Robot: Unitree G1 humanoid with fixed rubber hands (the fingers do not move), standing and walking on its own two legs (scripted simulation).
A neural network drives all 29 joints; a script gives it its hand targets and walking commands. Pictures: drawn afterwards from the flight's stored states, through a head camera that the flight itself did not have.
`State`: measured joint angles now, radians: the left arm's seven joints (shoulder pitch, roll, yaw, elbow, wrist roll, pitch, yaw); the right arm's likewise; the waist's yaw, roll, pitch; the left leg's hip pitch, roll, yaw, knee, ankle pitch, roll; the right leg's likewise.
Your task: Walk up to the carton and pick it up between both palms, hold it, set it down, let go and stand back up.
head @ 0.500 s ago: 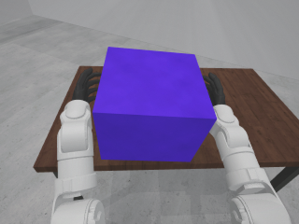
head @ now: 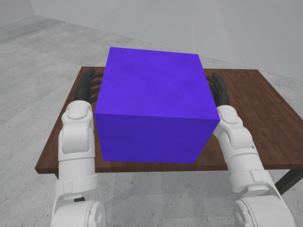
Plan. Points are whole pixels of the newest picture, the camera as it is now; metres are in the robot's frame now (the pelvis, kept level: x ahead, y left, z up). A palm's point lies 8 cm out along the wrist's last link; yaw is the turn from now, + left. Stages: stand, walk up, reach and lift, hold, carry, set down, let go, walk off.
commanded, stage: set down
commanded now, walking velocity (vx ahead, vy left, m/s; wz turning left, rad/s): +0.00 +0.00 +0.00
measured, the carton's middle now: (152, 105) +0.39 +0.00 +0.14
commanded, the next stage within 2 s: none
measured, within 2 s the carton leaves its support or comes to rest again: neither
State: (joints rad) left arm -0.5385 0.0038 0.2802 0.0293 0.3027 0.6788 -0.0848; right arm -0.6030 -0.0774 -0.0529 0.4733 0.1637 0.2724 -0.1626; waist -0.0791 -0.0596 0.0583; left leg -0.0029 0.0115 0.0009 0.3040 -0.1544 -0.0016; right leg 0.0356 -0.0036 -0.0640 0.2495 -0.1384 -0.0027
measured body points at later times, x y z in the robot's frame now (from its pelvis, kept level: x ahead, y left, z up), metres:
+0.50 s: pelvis +0.02 -0.01 +0.00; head +0.00 +0.02 +0.45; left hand +0.40 +0.16 +0.15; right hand +0.39 -0.18 +0.14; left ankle +0.02 +0.12 -0.75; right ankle +0.01 -0.11 -0.75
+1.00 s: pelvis +0.02 -0.01 +0.00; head +0.02 +0.02 +0.45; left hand +0.42 +0.16 +0.13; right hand +0.41 -0.18 +0.12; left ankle +0.02 +0.12 -0.75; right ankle +0.01 -0.11 -0.75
